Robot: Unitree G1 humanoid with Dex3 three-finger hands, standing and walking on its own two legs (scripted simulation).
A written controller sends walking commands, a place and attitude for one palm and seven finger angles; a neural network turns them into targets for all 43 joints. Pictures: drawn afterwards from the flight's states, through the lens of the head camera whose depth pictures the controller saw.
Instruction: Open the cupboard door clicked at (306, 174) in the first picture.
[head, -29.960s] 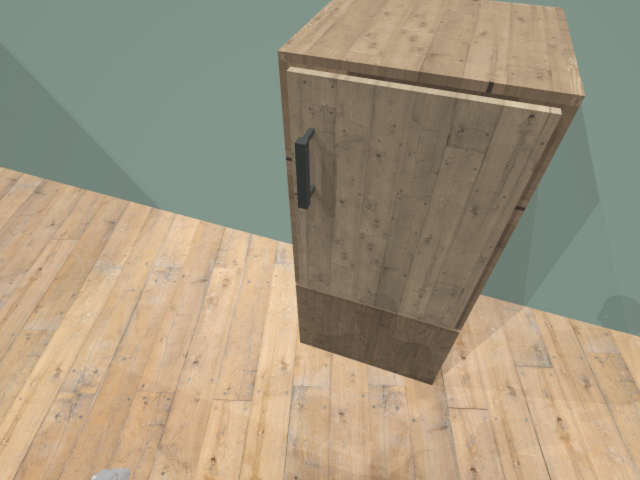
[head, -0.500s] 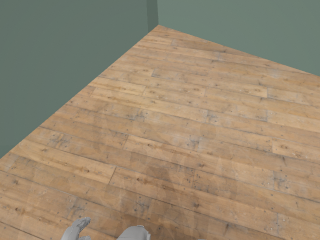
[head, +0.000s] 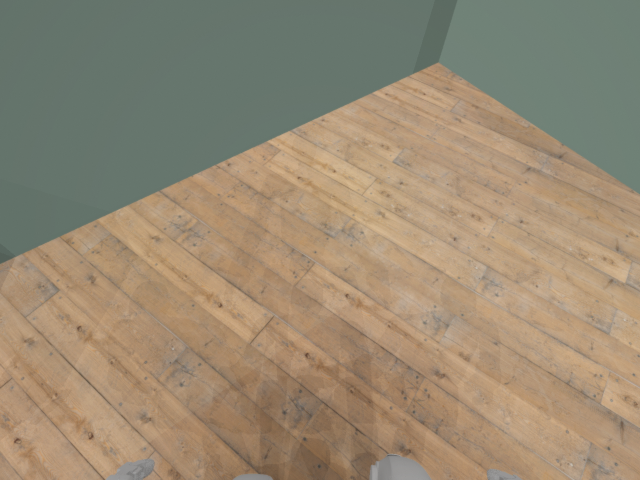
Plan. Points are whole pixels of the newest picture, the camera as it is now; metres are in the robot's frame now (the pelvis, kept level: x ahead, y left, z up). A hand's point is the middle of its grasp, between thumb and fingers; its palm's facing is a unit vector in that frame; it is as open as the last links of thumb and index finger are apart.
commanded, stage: turn to face it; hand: left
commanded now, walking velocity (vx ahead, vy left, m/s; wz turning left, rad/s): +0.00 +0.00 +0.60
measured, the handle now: out of the picture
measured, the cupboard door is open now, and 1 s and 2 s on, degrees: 41 41 41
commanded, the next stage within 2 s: none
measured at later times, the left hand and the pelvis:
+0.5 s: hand out of the picture +0.01 +0.17 -0.17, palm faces +0.35 -0.91 -0.23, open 7.3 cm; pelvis +0.03 -0.03 +0.00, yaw +20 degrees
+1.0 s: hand out of the picture +0.05 +0.16 -0.15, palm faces +0.56 -0.78 -0.27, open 7.3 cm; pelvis +0.07 -0.06 +0.00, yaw +37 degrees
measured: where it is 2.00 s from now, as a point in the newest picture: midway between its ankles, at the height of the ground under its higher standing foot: outside the picture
